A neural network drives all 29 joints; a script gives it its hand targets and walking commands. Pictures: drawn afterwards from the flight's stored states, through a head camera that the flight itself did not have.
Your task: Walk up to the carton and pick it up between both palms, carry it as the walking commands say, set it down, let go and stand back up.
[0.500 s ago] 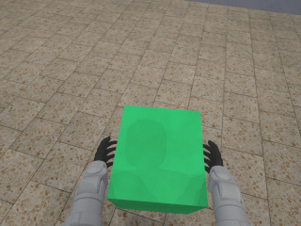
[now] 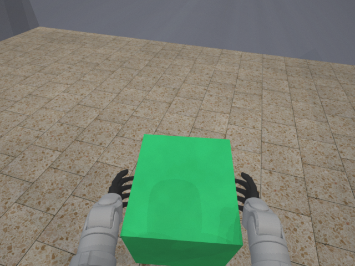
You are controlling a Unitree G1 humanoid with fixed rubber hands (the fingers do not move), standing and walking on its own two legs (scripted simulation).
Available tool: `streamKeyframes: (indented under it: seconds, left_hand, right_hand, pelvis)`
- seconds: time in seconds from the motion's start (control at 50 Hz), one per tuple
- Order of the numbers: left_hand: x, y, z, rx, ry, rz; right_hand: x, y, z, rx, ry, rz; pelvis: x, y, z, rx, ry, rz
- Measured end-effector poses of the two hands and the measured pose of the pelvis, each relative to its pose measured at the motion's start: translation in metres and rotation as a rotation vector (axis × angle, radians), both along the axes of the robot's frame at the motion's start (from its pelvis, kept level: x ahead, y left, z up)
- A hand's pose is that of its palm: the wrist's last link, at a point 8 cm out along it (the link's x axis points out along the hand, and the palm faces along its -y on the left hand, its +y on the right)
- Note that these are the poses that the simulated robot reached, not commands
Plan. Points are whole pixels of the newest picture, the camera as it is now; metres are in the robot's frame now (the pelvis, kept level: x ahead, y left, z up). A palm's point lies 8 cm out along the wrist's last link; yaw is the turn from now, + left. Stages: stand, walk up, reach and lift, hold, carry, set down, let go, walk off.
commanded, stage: reach and lift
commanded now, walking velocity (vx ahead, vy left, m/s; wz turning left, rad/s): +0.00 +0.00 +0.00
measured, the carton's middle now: (182, 201) +0.33 -0.02 -0.05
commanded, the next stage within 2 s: hold in 1.26 s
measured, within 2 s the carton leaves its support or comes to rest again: neither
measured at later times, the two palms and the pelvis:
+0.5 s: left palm (109, 199) +0.29 +0.15 +0.04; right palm (253, 200) +0.27 -0.17 +0.04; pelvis +0.00 +0.00 +0.01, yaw -1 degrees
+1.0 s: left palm (105, 202) +0.28 +0.16 +0.04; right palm (248, 196) +0.28 -0.16 +0.04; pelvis +0.01 +0.00 +0.01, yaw -1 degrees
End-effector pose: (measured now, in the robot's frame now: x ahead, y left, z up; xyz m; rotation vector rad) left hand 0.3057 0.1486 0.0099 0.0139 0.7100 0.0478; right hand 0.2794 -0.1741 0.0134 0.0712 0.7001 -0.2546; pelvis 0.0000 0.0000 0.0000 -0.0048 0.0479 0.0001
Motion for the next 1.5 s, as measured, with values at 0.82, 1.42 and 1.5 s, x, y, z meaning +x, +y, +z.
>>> streamKeyframes:
  seconds: [0.82, 1.42, 1.5]
  left_hand:
    - [-0.024, 0.013, 0.027, 0.001, 0.006, 0.074]
    - [-0.038, 0.013, 0.026, -0.002, 0.002, 0.086]
    - [-0.040, 0.013, 0.026, -0.004, 0.000, 0.086]
  right_hand:
    - [-0.002, 0.012, 0.025, -0.011, 0.006, 0.082]
    - [-0.012, 0.012, 0.026, -0.025, 0.003, 0.100]
    - [-0.014, 0.012, 0.026, -0.023, 0.001, 0.097]
  pelvis:
    - [0.001, 0.001, 0.008, 0.007, -0.121, -0.019]
    - [0.005, 0.001, 0.010, 0.003, -0.135, -0.021]
    - [0.001, 0.002, 0.009, 0.004, -0.138, -0.021]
